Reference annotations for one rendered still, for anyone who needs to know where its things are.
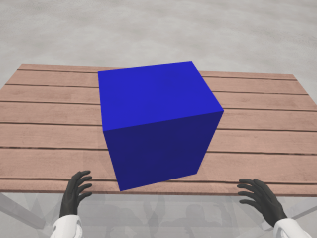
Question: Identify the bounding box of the table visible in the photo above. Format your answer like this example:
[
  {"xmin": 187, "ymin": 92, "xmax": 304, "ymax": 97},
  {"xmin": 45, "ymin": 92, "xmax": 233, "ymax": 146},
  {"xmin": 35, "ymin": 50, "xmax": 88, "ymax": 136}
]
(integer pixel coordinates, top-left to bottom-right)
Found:
[{"xmin": 0, "ymin": 64, "xmax": 317, "ymax": 232}]

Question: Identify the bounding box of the right robot hand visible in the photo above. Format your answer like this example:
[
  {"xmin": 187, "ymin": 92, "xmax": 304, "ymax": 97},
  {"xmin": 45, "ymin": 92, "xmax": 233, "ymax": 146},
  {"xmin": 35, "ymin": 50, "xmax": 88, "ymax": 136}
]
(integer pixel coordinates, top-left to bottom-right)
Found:
[{"xmin": 237, "ymin": 178, "xmax": 288, "ymax": 228}]

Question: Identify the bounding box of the carton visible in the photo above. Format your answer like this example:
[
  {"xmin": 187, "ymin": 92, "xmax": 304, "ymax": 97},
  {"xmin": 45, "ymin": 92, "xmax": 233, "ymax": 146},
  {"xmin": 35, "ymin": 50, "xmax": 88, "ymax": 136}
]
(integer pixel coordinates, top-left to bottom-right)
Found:
[{"xmin": 97, "ymin": 61, "xmax": 224, "ymax": 191}]

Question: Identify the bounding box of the left robot hand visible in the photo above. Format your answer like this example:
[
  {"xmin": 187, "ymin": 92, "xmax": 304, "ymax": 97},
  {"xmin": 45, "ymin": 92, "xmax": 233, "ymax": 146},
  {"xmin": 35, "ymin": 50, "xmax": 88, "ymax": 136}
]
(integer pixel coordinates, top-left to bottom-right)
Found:
[{"xmin": 59, "ymin": 170, "xmax": 92, "ymax": 218}]

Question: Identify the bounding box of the robot right forearm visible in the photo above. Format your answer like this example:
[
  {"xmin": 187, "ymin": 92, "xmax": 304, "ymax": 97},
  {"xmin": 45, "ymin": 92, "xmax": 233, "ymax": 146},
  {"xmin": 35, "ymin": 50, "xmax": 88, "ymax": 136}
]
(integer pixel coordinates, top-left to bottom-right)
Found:
[{"xmin": 273, "ymin": 218, "xmax": 312, "ymax": 238}]

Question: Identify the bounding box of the robot left forearm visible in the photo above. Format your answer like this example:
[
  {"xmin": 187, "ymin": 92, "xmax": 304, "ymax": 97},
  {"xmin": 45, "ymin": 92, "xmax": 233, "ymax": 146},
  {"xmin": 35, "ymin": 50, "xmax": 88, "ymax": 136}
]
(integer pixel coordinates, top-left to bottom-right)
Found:
[{"xmin": 50, "ymin": 214, "xmax": 84, "ymax": 238}]

